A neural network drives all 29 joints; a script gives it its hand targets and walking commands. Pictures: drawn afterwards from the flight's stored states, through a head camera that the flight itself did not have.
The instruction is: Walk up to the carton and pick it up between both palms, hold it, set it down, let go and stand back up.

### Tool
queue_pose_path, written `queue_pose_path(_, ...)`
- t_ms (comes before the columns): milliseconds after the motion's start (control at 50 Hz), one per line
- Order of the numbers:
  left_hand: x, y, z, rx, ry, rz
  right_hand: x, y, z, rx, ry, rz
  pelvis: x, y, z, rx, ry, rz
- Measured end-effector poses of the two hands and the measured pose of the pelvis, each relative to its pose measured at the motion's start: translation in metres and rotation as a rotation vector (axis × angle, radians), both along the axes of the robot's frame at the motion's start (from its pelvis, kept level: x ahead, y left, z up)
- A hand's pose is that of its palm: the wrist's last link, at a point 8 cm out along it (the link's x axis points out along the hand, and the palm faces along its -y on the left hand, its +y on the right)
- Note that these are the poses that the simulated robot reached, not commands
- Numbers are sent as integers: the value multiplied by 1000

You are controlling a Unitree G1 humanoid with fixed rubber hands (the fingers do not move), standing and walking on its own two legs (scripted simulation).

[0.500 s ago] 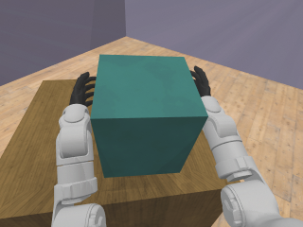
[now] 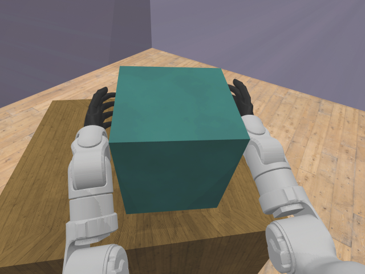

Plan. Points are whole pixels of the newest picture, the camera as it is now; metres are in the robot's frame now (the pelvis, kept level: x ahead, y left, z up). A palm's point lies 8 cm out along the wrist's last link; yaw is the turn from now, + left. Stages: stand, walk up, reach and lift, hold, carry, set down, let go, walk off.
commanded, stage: hold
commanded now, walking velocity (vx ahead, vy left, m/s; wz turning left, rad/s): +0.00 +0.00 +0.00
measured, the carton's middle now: (172, 142) +0.34 +0.01 +0.15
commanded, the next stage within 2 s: none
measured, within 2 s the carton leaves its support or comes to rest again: neither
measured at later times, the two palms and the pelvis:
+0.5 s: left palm (99, 126) +0.34 +0.16 +0.20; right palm (244, 117) +0.36 -0.15 +0.21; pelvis +0.00 +0.00 +0.00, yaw +0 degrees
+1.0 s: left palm (98, 129) +0.34 +0.16 +0.20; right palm (242, 119) +0.36 -0.14 +0.20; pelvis +0.00 +0.00 +0.00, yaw +0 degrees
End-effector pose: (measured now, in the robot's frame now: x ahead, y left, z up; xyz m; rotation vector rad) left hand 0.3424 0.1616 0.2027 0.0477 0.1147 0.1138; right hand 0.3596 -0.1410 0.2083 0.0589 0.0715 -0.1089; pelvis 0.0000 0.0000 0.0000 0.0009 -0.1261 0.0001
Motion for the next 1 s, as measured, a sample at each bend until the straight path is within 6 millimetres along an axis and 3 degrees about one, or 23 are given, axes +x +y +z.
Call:
queue_pose_path(180, 0, -1, -8, -1, 23, -1, 0, -1, -10, 7, 22, -3, -2, 0, 0, -1, -1, 2)
queue_pose_path(520, 1, -6, -1, 2, 0, -3, -1, -6, -2, 1, -3, -5, 1, -4, 0, 0, -1, 1)
queue_pose_path(1000, 1, -3, -7, 8, 26, -5, 0, -3, -9, 4, 22, -6, -3, 0, 0, -1, -3, -1)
